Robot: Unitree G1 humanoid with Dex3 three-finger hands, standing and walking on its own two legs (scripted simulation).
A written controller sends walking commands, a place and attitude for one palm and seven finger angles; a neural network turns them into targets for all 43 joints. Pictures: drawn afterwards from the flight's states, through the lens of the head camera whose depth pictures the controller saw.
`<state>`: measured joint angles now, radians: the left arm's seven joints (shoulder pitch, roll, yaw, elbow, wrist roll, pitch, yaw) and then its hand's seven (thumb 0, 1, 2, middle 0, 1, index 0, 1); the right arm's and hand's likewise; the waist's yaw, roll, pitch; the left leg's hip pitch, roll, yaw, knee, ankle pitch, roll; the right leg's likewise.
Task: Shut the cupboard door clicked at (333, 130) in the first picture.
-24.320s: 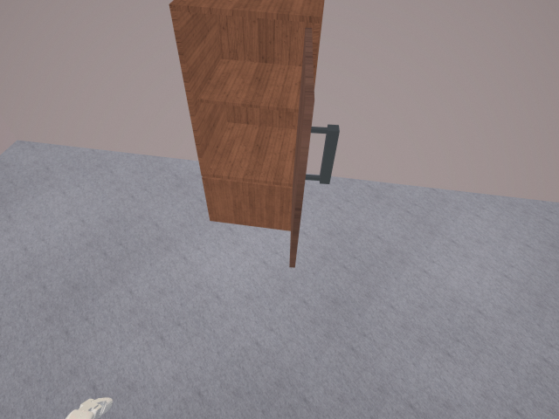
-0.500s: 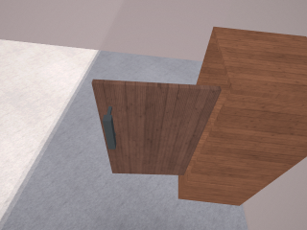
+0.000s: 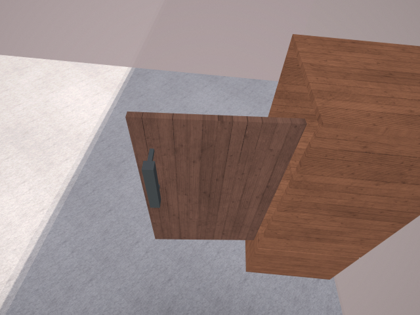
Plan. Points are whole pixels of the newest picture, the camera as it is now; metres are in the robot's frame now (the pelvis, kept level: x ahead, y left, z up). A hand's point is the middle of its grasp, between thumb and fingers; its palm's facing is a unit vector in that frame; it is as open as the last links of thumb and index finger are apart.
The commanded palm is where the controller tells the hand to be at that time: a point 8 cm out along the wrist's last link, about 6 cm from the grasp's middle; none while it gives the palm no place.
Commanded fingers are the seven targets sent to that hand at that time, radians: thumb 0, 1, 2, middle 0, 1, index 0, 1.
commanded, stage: look again from close up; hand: left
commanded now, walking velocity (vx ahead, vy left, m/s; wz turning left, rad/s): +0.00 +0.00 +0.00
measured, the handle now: (153, 179) +0.42 +0.17 -0.04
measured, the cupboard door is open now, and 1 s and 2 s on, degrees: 95 95 95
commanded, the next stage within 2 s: raise the hand and make a fist in 0.02 s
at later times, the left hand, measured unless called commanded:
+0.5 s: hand (141, 294) +0.17 +0.14 -0.06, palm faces +0.03 -1.00 +0.07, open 6.4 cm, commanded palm +0.11 +0.21 -0.06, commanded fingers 0.00 0.90 0.90 -0.55 -0.68 -0.55 -0.68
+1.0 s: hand (131, 277) +0.20 +0.16 -0.05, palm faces +0.15 -0.99 -0.03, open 4.0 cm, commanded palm +0.15 +0.20 -0.05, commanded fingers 0.00 0.90 0.90 -1.01 -1.18 -1.01 -1.18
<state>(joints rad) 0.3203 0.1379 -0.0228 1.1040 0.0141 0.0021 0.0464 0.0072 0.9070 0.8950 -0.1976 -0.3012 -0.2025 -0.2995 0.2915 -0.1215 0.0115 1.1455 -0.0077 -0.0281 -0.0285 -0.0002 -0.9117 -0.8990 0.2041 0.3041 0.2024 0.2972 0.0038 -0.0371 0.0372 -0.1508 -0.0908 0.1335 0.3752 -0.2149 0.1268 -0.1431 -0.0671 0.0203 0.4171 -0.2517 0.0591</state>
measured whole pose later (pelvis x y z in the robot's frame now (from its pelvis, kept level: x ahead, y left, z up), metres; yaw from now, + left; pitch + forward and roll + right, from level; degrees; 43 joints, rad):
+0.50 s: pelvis -0.03 -0.04 -0.08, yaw +4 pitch +9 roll +1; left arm 0.33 0.17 0.11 0.25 -0.24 -0.54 -0.28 0.01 0.91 0.89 -0.38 -0.50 -0.38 -0.49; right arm 0.23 -0.29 -0.06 0.56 0.01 -0.28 0.03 0.01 -0.91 -0.90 0.20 0.30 0.20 0.30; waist -0.04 -0.08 -0.15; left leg -0.77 -0.07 0.09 1.09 -0.48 0.07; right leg -0.83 0.01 -0.03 1.09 -0.44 -0.04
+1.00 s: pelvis +0.01 -0.05 -0.10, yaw +5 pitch +17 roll -2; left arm 0.47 0.24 0.18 -0.13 -0.31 -0.28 -0.23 0.02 0.90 0.89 -0.83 -0.99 -0.83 -0.99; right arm 0.28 -0.19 0.02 0.51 0.03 -0.19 -0.03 0.01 -0.90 -0.90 0.21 0.31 0.21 0.30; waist 0.02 0.02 -0.16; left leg -0.93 -0.03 0.02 1.21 -0.58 0.06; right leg -0.96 0.05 -0.10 1.15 -0.50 -0.07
